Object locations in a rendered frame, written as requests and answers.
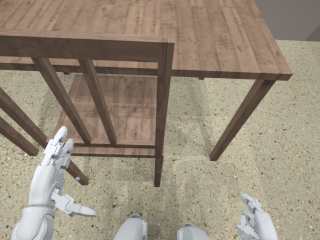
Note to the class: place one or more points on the left robot thigh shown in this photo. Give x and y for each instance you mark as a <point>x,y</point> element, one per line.
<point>132,229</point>

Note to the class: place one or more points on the robot left hand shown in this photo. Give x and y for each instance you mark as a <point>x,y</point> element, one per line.
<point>49,174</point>

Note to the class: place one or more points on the left robot forearm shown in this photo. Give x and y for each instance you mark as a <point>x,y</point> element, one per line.
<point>36,224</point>

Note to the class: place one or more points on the table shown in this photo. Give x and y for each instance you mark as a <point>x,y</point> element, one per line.
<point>227,39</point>

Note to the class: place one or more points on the robot right hand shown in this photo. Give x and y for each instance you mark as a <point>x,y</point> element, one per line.
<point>260,225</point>

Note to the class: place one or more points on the right robot shin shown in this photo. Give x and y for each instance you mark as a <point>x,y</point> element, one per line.
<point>188,225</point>

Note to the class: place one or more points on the chair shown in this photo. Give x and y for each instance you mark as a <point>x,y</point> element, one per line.
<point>105,115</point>

